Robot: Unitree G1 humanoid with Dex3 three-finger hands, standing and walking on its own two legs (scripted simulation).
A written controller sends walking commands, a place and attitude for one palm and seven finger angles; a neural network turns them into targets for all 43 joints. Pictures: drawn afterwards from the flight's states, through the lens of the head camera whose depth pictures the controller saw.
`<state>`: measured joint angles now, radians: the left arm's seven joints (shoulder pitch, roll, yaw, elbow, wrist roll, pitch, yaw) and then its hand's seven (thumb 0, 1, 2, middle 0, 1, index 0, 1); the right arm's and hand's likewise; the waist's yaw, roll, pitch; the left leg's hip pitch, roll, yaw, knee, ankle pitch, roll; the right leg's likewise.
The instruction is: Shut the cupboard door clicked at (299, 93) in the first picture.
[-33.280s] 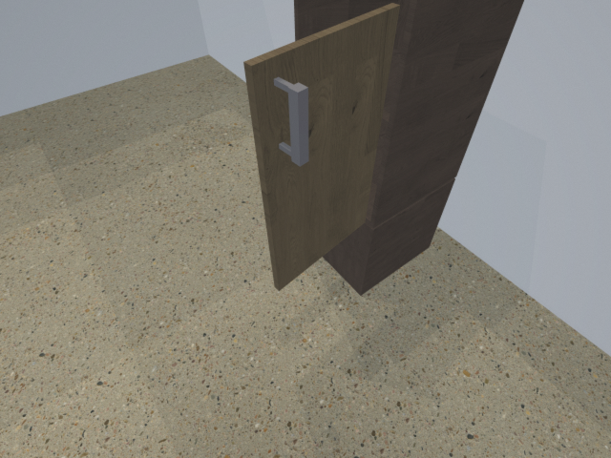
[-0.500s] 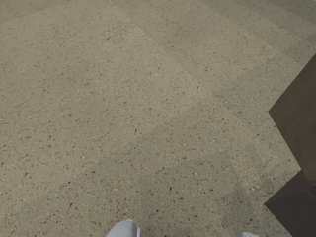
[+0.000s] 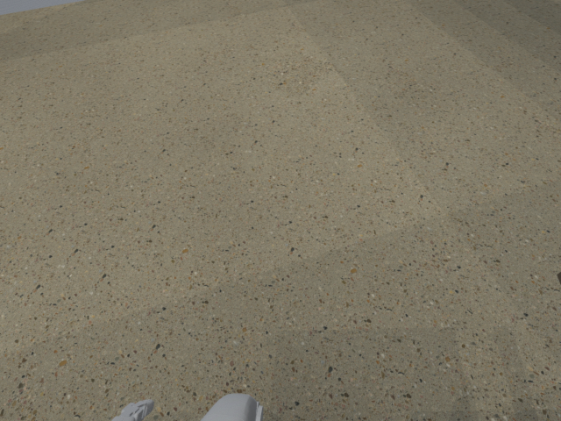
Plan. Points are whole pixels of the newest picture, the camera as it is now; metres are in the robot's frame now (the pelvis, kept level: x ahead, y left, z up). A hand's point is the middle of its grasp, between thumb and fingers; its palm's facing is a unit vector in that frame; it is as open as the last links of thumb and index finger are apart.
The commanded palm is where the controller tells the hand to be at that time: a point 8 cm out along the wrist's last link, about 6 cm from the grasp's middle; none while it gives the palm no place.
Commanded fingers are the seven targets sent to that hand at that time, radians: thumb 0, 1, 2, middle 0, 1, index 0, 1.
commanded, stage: walk to a spot facing it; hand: left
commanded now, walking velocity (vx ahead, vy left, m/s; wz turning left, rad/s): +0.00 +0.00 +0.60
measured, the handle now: out of the picture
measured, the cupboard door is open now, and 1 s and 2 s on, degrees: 66 66 66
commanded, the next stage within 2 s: turn to face it in 1.00 s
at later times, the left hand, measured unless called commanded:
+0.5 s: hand (131, 416) +0.14 +0.25 -0.14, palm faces +0.25 -0.94 -0.24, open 7.4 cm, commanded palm none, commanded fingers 0.00 0.90 0.90 -0.20 -0.30 -0.20 -0.30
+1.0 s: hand out of the picture +0.13 +0.21 -0.17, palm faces +0.62 -0.76 -0.22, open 7.3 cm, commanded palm none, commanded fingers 0.00 0.90 0.90 -0.20 -0.30 -0.20 -0.30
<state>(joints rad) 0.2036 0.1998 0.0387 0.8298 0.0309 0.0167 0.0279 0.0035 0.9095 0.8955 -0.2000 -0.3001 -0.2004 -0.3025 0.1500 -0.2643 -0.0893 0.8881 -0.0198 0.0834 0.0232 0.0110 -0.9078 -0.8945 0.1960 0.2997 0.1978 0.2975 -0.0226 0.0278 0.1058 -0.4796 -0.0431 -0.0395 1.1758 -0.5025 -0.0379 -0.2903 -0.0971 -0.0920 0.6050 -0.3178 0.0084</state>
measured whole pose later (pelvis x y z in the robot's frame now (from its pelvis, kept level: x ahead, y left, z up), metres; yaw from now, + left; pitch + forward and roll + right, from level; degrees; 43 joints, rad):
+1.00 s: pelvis +0.26 +0.07 +0.00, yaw +36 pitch +1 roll +0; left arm 0.36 0.19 0.06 0.98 0.03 -0.05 0.01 0.01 0.92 0.90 -0.20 -0.30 -0.20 -0.30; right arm 0.06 -0.24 -0.06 0.89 -0.03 0.02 0.06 0.01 -0.91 -0.90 0.19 0.30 0.19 0.30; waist 0.03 -0.03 0.13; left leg -0.55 0.04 0.10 0.75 -0.28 0.02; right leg -0.01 -0.13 -0.35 0.42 -0.40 0.05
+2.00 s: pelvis +0.43 +0.25 +0.01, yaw +15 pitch +1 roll -2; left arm 0.17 0.29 0.10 0.89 0.02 0.08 -0.02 0.01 0.91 0.90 -0.20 -0.30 -0.20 -0.30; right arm 0.18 -0.18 -0.01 0.87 -0.03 0.02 -0.02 0.01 -0.91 -0.89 0.20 0.30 0.20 0.30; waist 0.02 -0.04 0.08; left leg -0.26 0.07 0.07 0.52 -0.27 0.01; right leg -0.47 0.02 0.01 1.07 -0.48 0.05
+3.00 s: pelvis +0.48 +0.25 +0.00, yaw -21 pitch +1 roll -1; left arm 0.14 0.25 0.07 0.85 0.02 0.07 -0.04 0.01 0.91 0.90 -0.20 -0.30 -0.20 -0.30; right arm 0.24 -0.23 -0.04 0.89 -0.03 0.03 -0.01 0.01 -0.90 -0.89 0.20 0.30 0.20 0.30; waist -0.02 0.02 0.08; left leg -0.25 0.18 0.27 0.62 -0.35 -0.03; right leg -0.29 -0.02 -0.08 0.63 -0.32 0.03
